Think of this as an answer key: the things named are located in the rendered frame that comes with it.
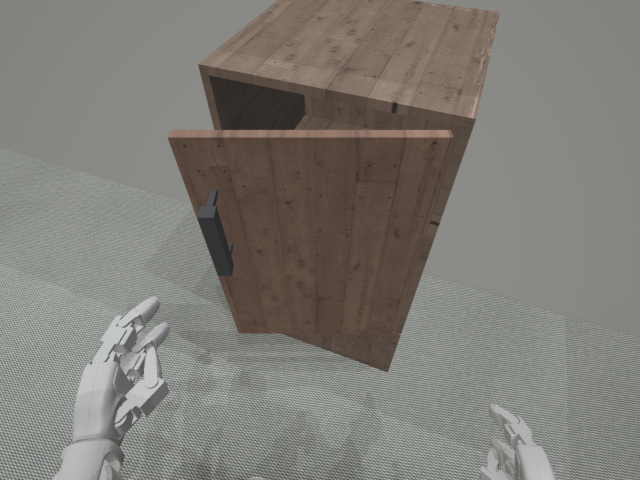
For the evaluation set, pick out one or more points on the left robot hand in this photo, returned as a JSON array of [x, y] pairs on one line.
[[106, 381]]

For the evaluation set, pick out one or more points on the robot left forearm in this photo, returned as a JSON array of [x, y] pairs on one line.
[[91, 459]]

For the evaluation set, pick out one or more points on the cupboard door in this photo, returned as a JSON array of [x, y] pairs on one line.
[[325, 224]]

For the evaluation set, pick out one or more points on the handle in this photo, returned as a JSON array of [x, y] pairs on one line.
[[214, 235]]

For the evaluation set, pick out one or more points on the right robot hand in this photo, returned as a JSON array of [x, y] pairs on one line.
[[528, 462]]

